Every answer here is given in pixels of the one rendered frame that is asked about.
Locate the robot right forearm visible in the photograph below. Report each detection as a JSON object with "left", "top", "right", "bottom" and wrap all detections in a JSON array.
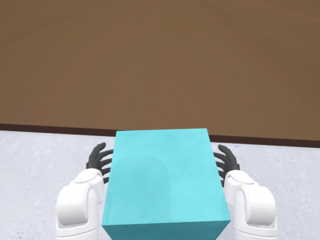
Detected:
[{"left": 224, "top": 170, "right": 278, "bottom": 240}]

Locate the carton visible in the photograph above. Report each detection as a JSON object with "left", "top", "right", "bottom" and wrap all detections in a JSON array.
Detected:
[{"left": 101, "top": 128, "right": 231, "bottom": 240}]

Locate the robot left forearm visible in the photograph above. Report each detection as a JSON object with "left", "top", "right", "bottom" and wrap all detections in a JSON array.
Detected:
[{"left": 55, "top": 168, "right": 105, "bottom": 240}]

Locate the robot left hand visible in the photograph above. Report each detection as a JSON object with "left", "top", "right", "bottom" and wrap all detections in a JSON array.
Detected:
[{"left": 86, "top": 142, "right": 114, "bottom": 184}]

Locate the robot right hand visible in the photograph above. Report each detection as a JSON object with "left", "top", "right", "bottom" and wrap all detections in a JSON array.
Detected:
[{"left": 213, "top": 144, "right": 240, "bottom": 188}]

